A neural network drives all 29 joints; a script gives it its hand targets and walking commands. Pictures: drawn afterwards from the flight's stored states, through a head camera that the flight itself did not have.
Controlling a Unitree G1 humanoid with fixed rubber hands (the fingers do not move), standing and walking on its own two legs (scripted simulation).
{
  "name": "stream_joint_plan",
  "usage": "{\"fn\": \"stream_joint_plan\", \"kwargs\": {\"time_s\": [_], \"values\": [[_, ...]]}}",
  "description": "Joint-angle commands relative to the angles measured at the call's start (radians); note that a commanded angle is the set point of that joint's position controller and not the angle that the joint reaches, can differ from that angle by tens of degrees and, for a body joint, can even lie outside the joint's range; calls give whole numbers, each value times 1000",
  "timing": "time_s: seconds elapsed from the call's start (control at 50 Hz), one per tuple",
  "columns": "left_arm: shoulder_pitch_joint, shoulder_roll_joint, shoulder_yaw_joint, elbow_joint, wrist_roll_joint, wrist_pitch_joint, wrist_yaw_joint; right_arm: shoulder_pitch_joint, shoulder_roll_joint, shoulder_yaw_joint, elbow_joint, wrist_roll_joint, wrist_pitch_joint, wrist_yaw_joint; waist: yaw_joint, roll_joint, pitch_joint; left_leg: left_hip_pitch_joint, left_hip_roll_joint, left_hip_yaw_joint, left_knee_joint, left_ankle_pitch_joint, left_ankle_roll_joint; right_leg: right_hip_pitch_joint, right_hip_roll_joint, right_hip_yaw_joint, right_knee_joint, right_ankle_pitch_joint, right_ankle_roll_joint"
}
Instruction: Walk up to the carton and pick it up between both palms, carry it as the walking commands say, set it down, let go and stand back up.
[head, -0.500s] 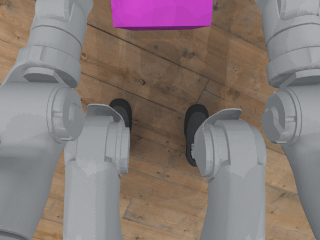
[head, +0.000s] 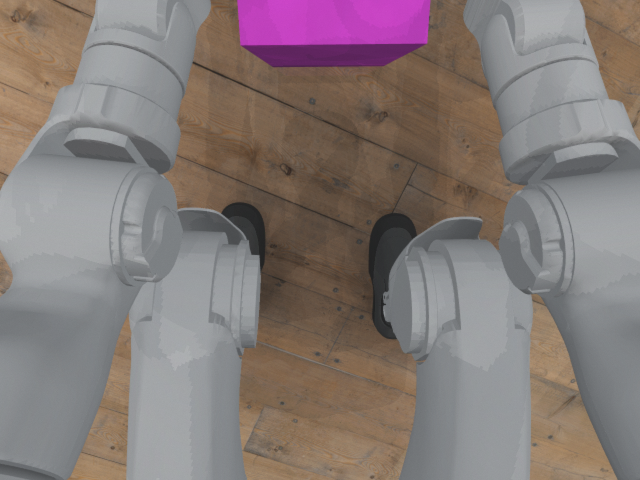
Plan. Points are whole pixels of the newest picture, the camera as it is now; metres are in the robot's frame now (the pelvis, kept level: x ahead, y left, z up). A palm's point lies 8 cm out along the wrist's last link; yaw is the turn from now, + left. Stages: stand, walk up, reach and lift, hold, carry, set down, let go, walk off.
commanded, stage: reach and lift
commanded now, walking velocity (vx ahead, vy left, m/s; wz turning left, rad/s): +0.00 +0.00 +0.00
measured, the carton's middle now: out of the picture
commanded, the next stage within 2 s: none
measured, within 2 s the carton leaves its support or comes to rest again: leaves its support in 0.92 s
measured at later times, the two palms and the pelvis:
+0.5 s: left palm out of the picture +0.56 +0.13 -0.18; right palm out of the picture +0.56 -0.12 -0.19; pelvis +0.01 +0.00 -0.01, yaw +0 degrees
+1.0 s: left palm out of the picture +0.57 +0.13 -0.16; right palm out of the picture +0.55 -0.11 -0.18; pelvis +0.00 +0.00 -0.01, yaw +0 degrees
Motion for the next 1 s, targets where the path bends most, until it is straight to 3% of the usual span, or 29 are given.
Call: {"fn": "stream_joint_plan", "kwargs": {"time_s": [0.0, 0.02, 0.06, 0.16, 0.26, 0.54, 0.82, 0.98], "values": [[-392, -673, -65, -116, 82, 33, -190, -383, 577, -30, -47, -163, 16, 157, -30, 68, -1077, 481, -86, 116, -72, 177, 13, 454, 60, -41, -168, 212, 8], [-416, -804, -109, -129, 57, 40, -224, -423, 717, 29, -83, -146, 22, 187, -20, 49, -1095, 471, -92, 112, -56, 211, 19, 470, 64, -38, -158, 245, 4], [-398, -889, -120, -154, 45, 50, -259, -405, 812, 45, -107, -152, 32, 218, -14, 34, -1104, 437, -100, 116, -40, 252, 23, 482, 68, -39, -140, 297, 1], [-374, -971, -124, -177, 43, 66, -300, -384, 897, 44, -115, -162, 44, 252, -7, 32, -1094, 391, -107, 120, -44, 238, 24, 457, 73, -44, -131, 283, -10], [-365, -1020, -132, -182, 38, 79, -310, -387, 933, 50, -123, -151, 56, 269, -7, 45, -1088, 385, -107, 123, -48, 222, 29, 419, 75, -50, -131, 250, -20], [-386, -1082, -170, -199, -1, 77, -300, -421, 983, 115, -141, -94, 55, 264, -2, 39, -1176, 409, -107, 127, -45, 260, 35, 461, 78, -51, -127, 293, -22], [-583, -1216, -318, -413, -107, 110, -240, -643, 1091, 253, -420, 23, 74, 210, 3, 60, -1849, 721, -118, 151, -56, 438, 24, 769, 89, -80, -120, 469, -4], [-627, -1309, -315, -460, -109, 175, -221, -815, 1131, 277, -608, 79, 99, 180, 15, 75, -2147, 839, -128, 163, -98, 424, 23, 902, 94, -102, -156, 460, 0]]}}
